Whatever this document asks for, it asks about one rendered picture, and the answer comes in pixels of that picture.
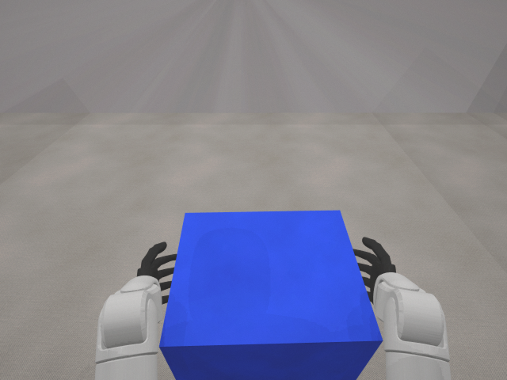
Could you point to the carton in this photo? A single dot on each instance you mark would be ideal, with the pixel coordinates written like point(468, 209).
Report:
point(267, 295)

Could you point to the left robot forearm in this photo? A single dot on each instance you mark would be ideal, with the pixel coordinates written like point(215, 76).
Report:
point(127, 332)

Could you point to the right robot hand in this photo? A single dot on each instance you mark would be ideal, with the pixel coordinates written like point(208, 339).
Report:
point(381, 263)

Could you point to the left robot hand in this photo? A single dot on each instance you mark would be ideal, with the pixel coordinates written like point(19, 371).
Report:
point(150, 265)

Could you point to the right robot forearm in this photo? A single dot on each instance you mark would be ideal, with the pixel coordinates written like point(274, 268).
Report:
point(415, 333)

